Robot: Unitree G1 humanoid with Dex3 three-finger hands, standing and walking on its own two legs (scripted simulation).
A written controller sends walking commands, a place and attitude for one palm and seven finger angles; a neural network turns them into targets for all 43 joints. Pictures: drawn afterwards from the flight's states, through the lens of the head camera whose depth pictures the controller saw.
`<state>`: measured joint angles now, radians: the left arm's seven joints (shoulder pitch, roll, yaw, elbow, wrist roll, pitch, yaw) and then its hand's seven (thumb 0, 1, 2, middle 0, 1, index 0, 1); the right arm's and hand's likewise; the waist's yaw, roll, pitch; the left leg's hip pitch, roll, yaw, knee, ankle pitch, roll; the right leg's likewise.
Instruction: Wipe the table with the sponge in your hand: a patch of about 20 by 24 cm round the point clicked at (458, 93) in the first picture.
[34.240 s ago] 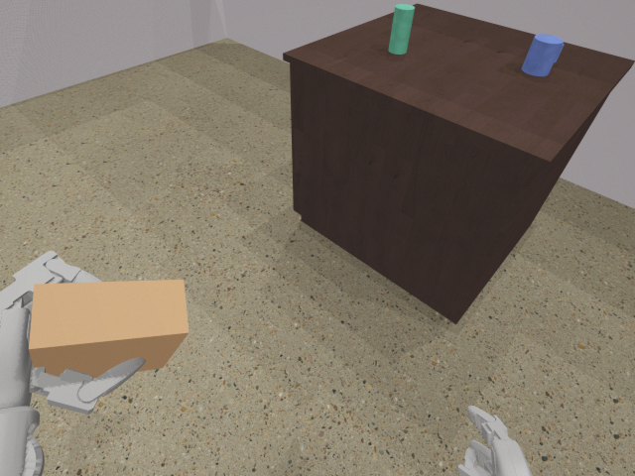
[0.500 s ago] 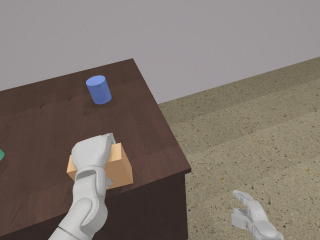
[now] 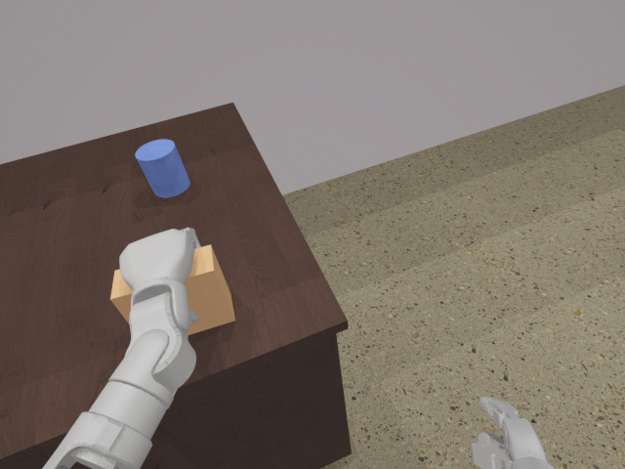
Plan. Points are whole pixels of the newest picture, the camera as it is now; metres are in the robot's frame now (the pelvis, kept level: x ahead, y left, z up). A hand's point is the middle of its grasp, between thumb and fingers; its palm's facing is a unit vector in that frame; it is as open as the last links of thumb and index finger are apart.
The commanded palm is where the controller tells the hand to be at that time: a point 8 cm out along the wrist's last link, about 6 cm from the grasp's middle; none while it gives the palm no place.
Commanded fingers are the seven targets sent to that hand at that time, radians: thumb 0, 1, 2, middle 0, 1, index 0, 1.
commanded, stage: wipe forward along the third lane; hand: left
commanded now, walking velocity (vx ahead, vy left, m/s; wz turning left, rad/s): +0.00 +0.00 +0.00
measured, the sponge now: (182, 305) +0.32 +0.24 +0.04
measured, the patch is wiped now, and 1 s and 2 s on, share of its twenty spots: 0.75 1.00 1.00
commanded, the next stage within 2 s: wipe back along the third lane in 1.00 s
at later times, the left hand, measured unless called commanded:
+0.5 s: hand (164, 261) +0.36 +0.27 +0.09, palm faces -0.01 -0.05 -1.00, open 9.8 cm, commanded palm +0.34 +0.28 +0.12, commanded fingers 0.00 0.10 1.30 -1.20 -1.60 -1.20 -1.60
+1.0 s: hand (153, 239) +0.41 +0.30 +0.09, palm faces -0.05 -0.03 -1.00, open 9.8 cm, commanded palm +0.39 +0.31 +0.12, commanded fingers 0.00 0.10 1.30 -1.20 -1.60 -1.20 -1.60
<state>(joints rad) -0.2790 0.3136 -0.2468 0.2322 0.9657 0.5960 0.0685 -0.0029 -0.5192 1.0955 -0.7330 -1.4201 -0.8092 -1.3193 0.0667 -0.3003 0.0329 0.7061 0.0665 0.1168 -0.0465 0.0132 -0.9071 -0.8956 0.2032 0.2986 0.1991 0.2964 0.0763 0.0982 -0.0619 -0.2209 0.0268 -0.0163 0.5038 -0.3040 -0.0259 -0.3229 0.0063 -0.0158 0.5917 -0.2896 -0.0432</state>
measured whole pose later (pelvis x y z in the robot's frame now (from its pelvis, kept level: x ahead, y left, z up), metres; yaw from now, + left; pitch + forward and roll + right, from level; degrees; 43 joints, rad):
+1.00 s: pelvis +0.01 +0.04 +0.00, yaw +0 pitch +6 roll +0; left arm -0.63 0.40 -0.15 0.71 0.98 0.41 0.08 0.01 -0.54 1.12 -0.75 -1.39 -0.80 -1.36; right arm 0.14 -0.28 0.03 0.73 0.06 0.13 -0.07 0.01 -0.91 -0.90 0.21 0.30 0.20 0.30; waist 0.03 0.06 -0.08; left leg -0.32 0.00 -0.01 0.51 -0.30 -0.01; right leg -0.39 -0.02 0.00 0.53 -0.26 0.00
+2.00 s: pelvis +0.04 +0.04 +0.00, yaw +0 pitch +3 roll +0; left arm -0.24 0.33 -0.29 0.13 0.99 0.65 0.08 0.01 -0.49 1.10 -0.70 -1.42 -0.75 -1.42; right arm 0.01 -0.27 0.05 0.66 0.07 0.14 0.00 0.01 -0.91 -0.90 0.20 0.30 0.20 0.30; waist 0.09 0.10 -0.09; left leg -0.21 -0.01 -0.01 0.51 -0.36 0.00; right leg -0.29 -0.03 -0.01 0.56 -0.33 0.01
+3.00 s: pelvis +0.02 +0.02 +0.00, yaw -1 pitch -1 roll +1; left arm 0.05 0.30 -0.34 -0.17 1.00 0.67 0.11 0.01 -0.48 1.09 -0.70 -1.43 -0.75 -1.41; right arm 0.00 -0.27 0.04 0.66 0.07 0.15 0.05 0.01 -0.91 -0.90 0.20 0.30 0.20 0.30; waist 0.11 0.12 -0.05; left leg -0.14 0.01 0.01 0.49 -0.33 -0.02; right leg -0.24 -0.01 0.01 0.57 -0.31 -0.01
